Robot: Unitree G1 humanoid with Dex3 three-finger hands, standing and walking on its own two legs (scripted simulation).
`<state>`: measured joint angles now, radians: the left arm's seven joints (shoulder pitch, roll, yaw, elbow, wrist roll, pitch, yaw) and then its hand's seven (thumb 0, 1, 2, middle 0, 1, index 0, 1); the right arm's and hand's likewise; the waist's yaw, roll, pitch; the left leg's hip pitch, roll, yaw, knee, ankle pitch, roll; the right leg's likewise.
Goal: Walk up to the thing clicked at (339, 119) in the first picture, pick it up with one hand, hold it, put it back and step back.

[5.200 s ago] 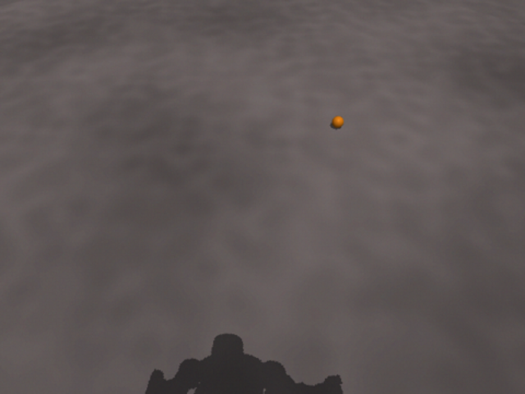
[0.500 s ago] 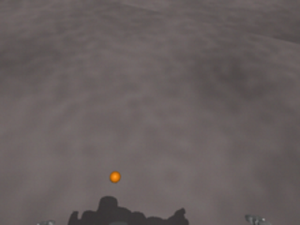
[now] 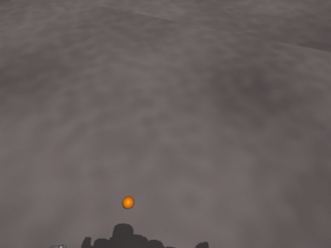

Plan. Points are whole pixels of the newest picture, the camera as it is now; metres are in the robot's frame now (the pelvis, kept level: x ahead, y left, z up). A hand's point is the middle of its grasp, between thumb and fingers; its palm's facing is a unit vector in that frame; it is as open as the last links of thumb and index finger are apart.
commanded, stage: walk up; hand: left
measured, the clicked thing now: (128, 202) +0.46 +0.24 -0.75
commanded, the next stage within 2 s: stand in 0.32 s
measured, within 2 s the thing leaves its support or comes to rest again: neither
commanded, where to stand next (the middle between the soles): +0.08 +0.00 m, yaw -1 degrees
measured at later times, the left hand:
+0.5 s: hand out of the picture +0.09 +0.25 -0.15, palm faces -0.03 -0.94 -0.35, open 7.4 cm
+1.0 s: hand out of the picture +0.10 +0.25 -0.15, palm faces -0.02 -0.94 -0.35, open 7.4 cm
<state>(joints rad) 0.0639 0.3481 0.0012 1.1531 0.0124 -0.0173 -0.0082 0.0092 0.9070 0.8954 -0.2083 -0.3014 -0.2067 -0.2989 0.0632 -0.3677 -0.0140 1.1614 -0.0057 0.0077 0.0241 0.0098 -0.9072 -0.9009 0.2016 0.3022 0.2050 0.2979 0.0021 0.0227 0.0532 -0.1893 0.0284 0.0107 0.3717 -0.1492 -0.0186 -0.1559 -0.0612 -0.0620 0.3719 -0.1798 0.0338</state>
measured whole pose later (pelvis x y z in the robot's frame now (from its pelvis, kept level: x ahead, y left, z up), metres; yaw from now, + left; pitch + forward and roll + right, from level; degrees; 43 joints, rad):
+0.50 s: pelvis +0.01 +0.00 +0.00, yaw +0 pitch -1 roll +0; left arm 0.09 0.35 0.01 1.16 0.02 -0.01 -0.01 0.01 0.91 0.90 -0.21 -0.30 -0.21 -0.30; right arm 0.08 -0.35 -0.01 1.15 -0.02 -0.01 0.02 0.01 -0.91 -0.90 0.20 0.30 0.21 0.30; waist 0.00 0.01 0.04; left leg -0.17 0.03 0.01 0.34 -0.15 -0.02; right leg -0.14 -0.06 -0.07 0.35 -0.18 0.03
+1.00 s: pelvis +0.02 -0.01 +0.00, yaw +0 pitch -2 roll +0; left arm 0.09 0.35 0.00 1.15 0.01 -0.01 -0.01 0.01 0.91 0.90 -0.21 -0.30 -0.21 -0.30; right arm 0.07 -0.36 0.00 1.14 -0.01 -0.01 0.01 0.01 -0.91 -0.90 0.20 0.30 0.21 0.30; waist 0.00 0.01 0.04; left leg -0.14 0.04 0.01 0.33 -0.16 -0.04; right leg -0.10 -0.04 -0.07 0.32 -0.19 0.02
